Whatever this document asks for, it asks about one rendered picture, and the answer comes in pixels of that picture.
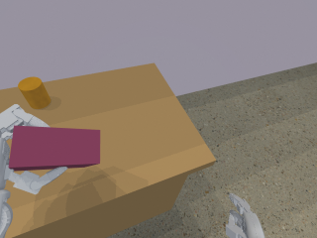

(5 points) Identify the left robot forearm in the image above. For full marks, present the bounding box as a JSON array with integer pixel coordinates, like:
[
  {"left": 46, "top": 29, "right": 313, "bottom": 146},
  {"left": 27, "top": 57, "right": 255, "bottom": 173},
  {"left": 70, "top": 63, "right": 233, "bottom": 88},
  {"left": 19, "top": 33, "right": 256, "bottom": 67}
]
[{"left": 0, "top": 189, "right": 13, "bottom": 238}]

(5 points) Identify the left robot hand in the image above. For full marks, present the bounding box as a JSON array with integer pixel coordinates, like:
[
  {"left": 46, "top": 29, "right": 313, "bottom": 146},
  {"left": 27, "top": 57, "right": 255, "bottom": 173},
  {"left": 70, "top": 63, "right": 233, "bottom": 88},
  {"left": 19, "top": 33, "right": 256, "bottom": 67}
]
[{"left": 0, "top": 104, "right": 68, "bottom": 194}]

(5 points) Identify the table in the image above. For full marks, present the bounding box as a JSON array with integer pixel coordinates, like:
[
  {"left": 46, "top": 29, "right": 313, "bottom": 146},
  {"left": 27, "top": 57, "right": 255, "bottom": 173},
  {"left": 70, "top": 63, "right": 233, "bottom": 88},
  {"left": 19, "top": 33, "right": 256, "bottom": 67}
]
[{"left": 0, "top": 62, "right": 217, "bottom": 238}]

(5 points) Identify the right robot hand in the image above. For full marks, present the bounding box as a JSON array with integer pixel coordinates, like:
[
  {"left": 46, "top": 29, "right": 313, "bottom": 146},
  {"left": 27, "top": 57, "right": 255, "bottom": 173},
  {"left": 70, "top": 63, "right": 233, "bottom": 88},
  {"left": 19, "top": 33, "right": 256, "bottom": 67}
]
[{"left": 225, "top": 193, "right": 265, "bottom": 238}]

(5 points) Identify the sponge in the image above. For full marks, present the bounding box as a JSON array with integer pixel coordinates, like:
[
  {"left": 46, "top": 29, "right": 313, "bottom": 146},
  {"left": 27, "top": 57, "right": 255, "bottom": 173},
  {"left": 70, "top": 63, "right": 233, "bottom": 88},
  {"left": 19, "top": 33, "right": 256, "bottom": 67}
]
[{"left": 8, "top": 125, "right": 101, "bottom": 172}]

